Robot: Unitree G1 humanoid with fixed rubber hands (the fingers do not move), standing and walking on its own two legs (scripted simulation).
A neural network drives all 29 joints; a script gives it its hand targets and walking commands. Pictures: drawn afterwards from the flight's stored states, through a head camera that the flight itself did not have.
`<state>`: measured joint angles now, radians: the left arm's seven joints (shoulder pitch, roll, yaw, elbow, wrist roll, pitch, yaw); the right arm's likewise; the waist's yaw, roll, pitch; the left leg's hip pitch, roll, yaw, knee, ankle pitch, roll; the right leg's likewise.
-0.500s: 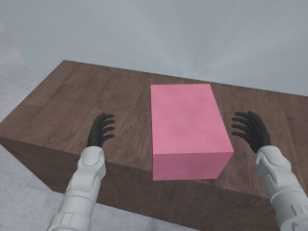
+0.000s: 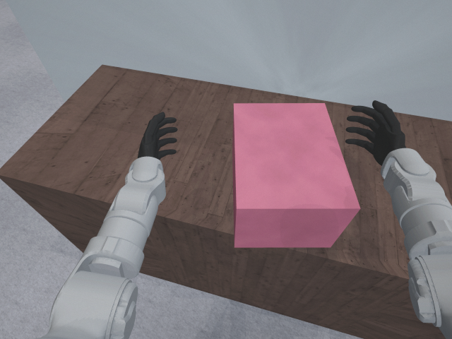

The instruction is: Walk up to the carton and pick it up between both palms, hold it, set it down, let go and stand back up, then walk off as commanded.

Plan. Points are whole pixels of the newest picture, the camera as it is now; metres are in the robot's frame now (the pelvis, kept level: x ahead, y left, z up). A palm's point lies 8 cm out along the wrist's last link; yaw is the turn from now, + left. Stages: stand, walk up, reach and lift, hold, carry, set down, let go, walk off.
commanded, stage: reach and lift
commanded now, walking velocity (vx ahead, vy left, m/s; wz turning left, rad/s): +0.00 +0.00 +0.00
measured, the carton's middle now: (280, 173) +0.51 -0.08 -0.05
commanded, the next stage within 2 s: none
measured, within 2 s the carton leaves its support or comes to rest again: neither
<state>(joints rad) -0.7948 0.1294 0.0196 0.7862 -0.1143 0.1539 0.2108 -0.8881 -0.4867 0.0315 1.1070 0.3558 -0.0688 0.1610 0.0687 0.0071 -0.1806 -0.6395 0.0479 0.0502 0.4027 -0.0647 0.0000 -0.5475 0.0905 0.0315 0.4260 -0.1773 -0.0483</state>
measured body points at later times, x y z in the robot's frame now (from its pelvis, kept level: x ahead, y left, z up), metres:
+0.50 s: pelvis +0.00 +0.00 -0.01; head +0.09 +0.01 +0.43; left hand +0.46 +0.16 +0.05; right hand +0.48 -0.23 +0.09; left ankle +0.06 +0.12 -0.73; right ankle +0.00 -0.09 -0.73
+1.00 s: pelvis +0.00 +0.01 -0.03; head +0.14 -0.01 +0.40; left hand +0.47 +0.14 +0.00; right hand +0.49 -0.23 +0.02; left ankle +0.06 +0.12 -0.73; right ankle +0.00 -0.09 -0.73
